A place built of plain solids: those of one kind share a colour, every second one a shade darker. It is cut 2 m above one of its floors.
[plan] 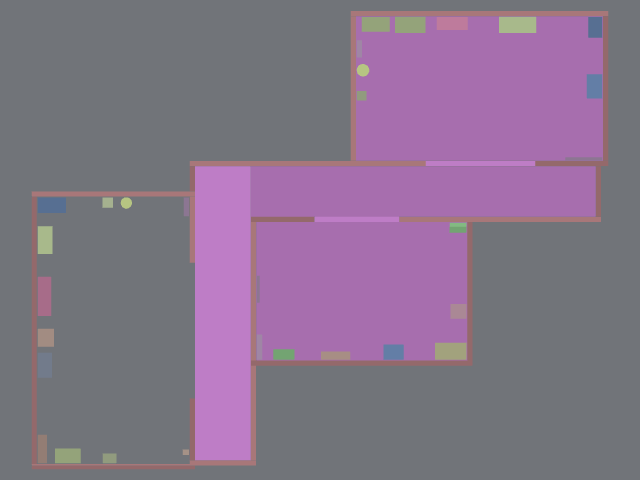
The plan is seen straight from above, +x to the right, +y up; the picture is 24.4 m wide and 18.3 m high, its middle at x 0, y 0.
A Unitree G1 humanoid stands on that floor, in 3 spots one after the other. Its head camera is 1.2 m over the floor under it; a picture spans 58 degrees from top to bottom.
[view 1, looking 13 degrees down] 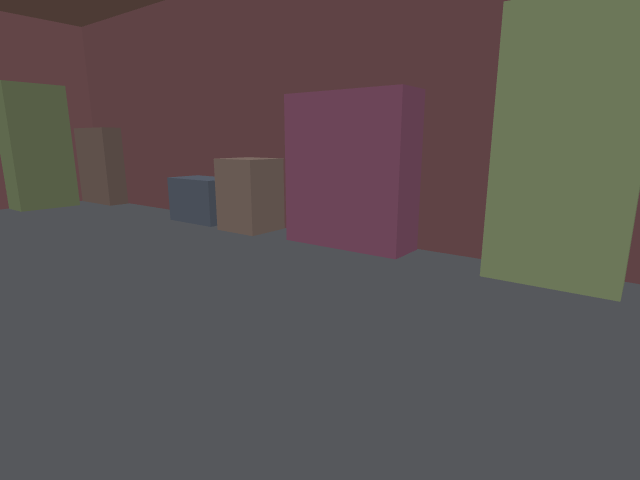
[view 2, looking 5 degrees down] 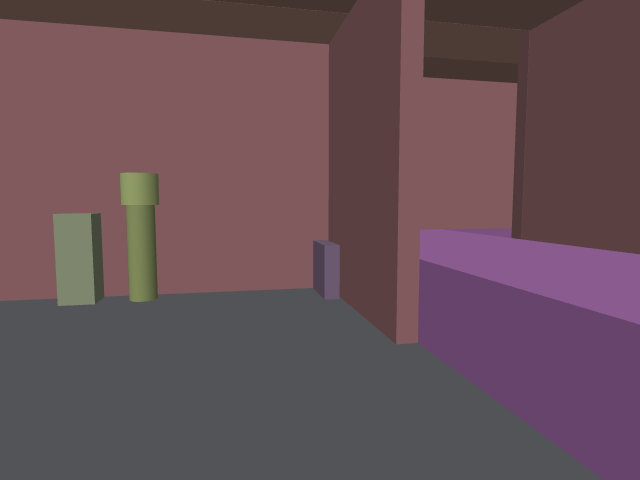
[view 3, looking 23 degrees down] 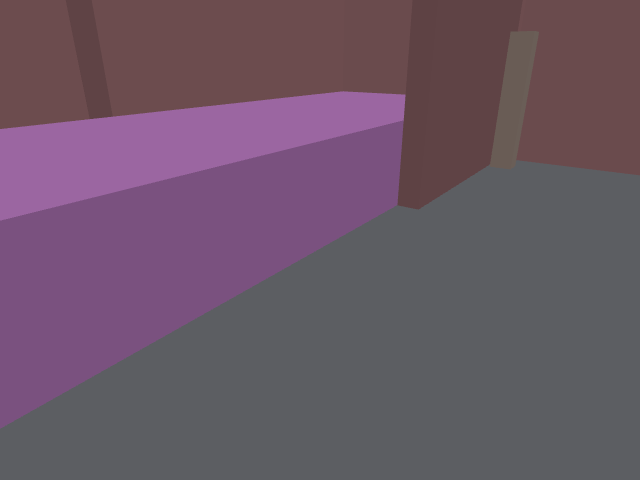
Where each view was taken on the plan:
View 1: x -6.34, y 0.56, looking -143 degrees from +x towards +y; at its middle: clothes_rail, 5.02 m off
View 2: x -6.34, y -4.23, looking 78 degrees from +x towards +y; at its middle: wall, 6.04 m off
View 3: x -6.34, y -2.73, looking -54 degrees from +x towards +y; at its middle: floor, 2.91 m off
